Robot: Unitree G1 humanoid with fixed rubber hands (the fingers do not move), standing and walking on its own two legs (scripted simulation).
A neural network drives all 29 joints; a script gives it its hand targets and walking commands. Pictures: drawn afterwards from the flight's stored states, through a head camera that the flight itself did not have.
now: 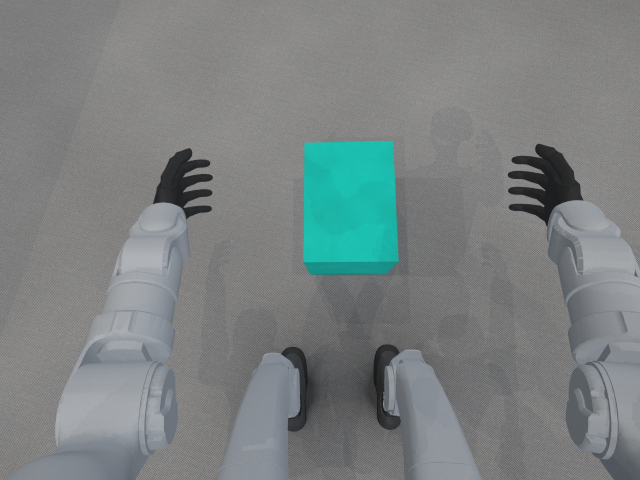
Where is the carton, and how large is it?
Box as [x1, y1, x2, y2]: [304, 141, 398, 274]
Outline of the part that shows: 392,141 304,143 304,263 310,274 385,273 398,261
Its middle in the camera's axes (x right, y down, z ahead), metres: +0.07 -0.06 +0.99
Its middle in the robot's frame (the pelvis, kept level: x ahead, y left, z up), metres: +0.56 -0.03 -0.58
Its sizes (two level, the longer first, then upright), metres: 0.285 0.208 0.233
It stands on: the floor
